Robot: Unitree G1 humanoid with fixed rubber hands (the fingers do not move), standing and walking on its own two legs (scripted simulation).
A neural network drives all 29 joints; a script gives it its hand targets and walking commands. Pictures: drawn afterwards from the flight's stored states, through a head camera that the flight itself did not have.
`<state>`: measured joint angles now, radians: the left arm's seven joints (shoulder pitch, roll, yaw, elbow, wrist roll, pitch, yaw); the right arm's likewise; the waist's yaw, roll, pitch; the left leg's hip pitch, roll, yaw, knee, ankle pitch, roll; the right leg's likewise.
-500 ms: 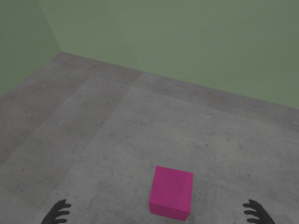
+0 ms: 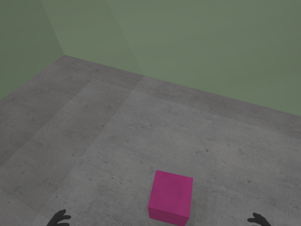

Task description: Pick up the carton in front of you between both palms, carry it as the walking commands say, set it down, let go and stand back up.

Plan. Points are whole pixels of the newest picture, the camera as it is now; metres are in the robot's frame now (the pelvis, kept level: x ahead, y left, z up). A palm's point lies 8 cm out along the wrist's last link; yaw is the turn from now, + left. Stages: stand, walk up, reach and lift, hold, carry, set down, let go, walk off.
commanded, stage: stand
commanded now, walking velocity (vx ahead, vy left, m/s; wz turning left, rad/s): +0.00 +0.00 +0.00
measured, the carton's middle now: (170, 198) +0.37 -0.07 -0.65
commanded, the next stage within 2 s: none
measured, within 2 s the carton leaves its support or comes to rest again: neither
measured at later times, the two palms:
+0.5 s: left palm out of the picture +0.08 +0.31 -0.09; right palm out of the picture +0.08 -0.30 -0.10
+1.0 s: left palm out of the picture +0.08 +0.31 -0.09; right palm out of the picture +0.06 -0.31 -0.10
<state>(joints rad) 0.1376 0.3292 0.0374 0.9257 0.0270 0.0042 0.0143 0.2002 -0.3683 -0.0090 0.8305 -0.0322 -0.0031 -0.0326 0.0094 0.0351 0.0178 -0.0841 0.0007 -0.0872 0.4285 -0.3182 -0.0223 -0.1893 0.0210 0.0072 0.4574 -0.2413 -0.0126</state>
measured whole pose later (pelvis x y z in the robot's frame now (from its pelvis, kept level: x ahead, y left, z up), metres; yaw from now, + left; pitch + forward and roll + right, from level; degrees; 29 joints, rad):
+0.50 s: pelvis -0.01 +0.00 +0.00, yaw -1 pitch -2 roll +0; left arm 0.12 0.36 0.03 1.01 0.02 0.00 0.00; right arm 0.19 -0.39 0.00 0.92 -0.03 -0.01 -0.03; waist 0.01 0.03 0.03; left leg -0.07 0.00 -0.07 0.38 -0.28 -0.02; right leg -0.17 0.02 0.02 0.41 -0.20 -0.01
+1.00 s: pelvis -0.02 +0.00 +0.00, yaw -1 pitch -3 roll +0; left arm 0.09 0.38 0.02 1.05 0.01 0.00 0.00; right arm 0.17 -0.39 0.00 0.98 -0.02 -0.01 -0.02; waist 0.01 0.02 0.04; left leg -0.06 0.00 -0.06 0.36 -0.26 -0.02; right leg -0.17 0.02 0.03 0.39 -0.18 -0.01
